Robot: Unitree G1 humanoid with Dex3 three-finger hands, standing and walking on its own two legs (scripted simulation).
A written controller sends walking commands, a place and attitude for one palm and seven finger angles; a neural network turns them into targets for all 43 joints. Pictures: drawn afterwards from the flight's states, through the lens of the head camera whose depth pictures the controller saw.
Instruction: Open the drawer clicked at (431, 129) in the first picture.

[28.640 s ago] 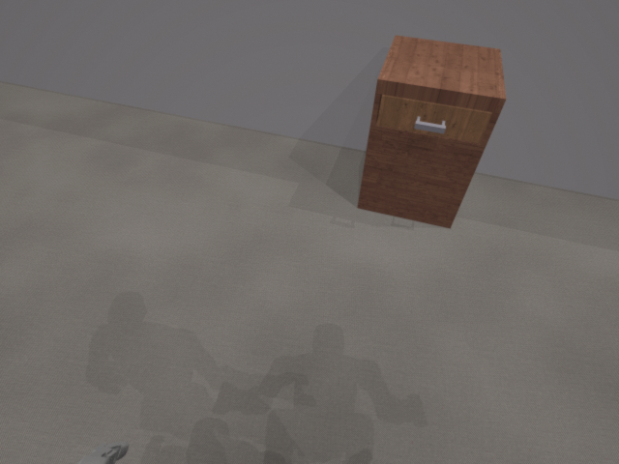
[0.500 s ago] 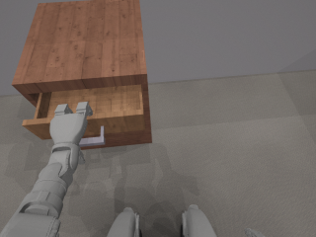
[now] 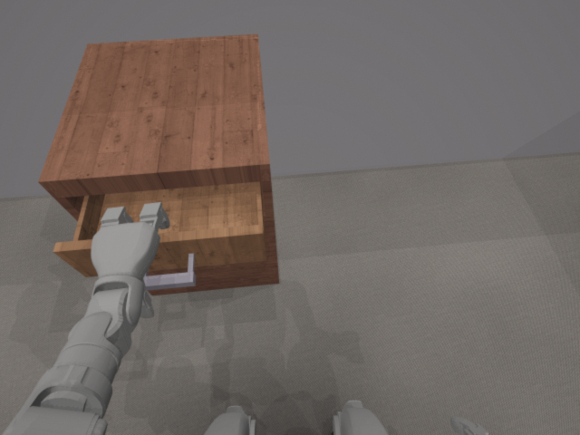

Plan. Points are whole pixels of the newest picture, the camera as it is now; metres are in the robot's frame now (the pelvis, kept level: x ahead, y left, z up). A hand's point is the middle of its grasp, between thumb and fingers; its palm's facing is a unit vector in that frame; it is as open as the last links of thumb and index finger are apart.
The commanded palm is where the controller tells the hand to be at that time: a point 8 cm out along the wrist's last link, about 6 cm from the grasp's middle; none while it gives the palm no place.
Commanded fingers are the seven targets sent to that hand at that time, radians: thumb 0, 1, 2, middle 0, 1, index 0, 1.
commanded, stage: draw the hand back to the body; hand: left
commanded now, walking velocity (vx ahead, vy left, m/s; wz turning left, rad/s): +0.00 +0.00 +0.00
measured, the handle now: (167, 271) +0.42 +0.25 -0.19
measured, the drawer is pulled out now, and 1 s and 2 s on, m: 0.12 0.12 0.12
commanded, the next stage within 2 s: step back with the hand held close in 1.68 s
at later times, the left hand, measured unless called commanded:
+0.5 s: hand (94, 280) +0.31 +0.27 +0.03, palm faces -0.01 -0.05 -1.00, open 13.8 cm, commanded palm +0.28 +0.25 +0.09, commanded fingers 0.00 -0.50 0.30 -0.30 -1.20 -0.30 -1.20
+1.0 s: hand (59, 280) +0.26 +0.22 +0.16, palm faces +0.35 -0.87 -0.34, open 12.7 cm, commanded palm +0.21 +0.26 +0.18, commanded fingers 0.00 0.09 0.56 -0.26 -0.82 -0.26 -0.82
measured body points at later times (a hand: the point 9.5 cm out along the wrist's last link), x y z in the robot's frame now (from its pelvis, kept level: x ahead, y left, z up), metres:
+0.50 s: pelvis +0.01 +0.00 +0.03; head +0.05 -0.02 +0.48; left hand +0.31 +0.27 +0.08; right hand +0.15 -0.25 -0.09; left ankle -0.01 +0.13 -0.67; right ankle +0.02 -0.14 -0.67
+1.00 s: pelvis +0.04 -0.01 +0.06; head +0.03 -0.04 +0.51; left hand +0.24 +0.26 +0.18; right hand +0.23 -0.21 -0.02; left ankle -0.01 +0.13 -0.67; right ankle +0.02 -0.14 -0.67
